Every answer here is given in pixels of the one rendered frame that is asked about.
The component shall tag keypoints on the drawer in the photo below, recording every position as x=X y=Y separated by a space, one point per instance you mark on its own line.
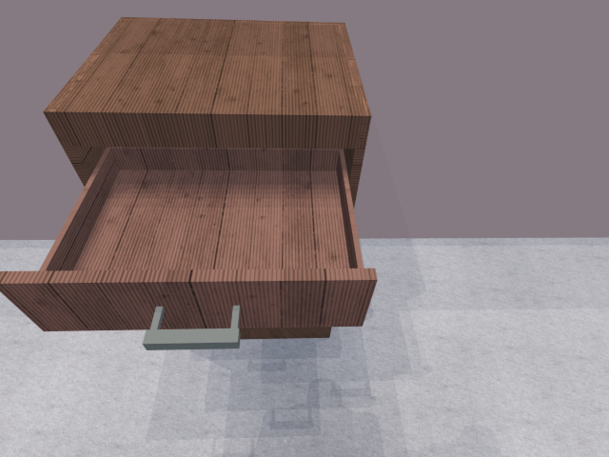
x=198 y=231

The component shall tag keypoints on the handle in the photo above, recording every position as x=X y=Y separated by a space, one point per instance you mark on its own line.
x=196 y=338

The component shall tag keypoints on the cabinet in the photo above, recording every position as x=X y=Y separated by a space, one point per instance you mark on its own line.
x=212 y=83

